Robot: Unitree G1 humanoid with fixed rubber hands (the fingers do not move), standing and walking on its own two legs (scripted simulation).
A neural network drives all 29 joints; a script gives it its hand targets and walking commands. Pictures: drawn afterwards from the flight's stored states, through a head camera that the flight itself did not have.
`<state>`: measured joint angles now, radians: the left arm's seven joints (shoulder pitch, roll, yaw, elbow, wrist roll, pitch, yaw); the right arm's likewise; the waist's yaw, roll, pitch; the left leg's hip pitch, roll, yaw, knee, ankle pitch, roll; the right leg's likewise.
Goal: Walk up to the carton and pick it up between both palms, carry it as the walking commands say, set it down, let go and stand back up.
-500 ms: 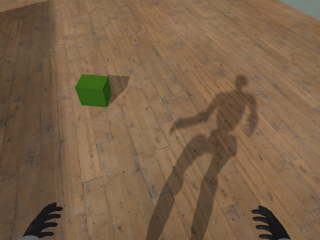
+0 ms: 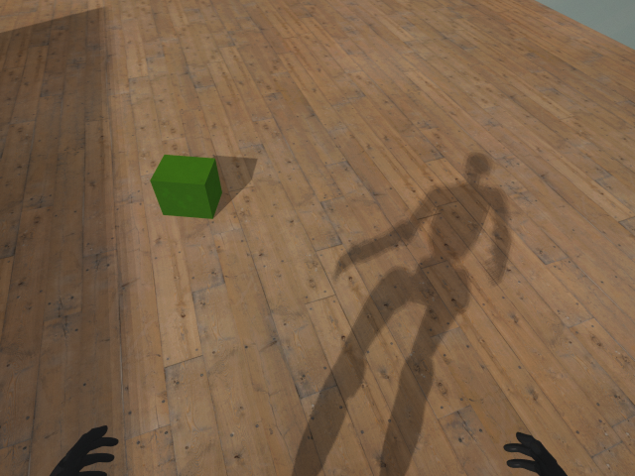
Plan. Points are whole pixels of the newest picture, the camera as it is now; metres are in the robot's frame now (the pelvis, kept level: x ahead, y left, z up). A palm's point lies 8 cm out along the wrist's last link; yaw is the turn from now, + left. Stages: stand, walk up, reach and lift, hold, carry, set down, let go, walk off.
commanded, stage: stand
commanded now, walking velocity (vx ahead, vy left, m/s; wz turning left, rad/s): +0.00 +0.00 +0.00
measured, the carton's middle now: (188, 187) +1.30 +0.54 -0.67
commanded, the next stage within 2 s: walk up in 1.24 s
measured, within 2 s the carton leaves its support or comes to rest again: neither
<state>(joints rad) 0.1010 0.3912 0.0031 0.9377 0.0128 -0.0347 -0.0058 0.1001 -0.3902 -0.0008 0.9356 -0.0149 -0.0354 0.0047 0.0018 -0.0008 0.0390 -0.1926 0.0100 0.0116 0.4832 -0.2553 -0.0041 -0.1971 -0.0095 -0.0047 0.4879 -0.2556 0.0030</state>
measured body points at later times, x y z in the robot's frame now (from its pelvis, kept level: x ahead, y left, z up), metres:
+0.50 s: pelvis +0.00 +0.00 +0.01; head +0.00 +0.00 +0.46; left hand +0.11 +0.31 -0.11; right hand +0.11 -0.32 -0.11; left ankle +0.00 +0.12 -0.74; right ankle +0.01 -0.12 -0.74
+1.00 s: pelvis +0.00 +0.00 +0.01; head +0.01 +0.00 +0.46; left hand +0.11 +0.32 -0.11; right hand +0.11 -0.32 -0.11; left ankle +0.00 +0.12 -0.74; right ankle +0.01 -0.12 -0.74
